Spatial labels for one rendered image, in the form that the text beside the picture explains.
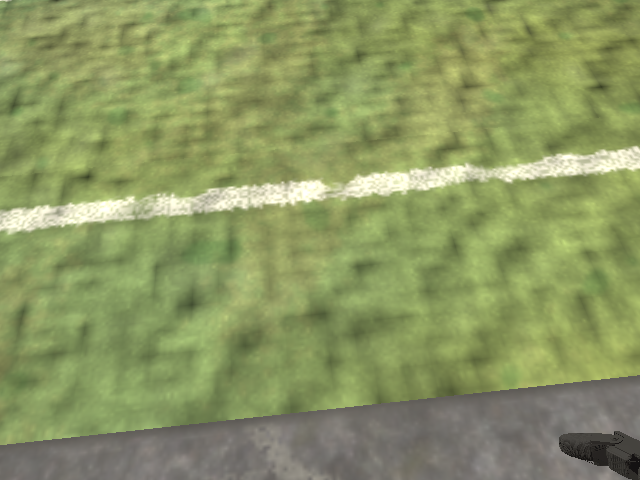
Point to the robot right hand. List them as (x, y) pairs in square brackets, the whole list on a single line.
[(619, 451)]

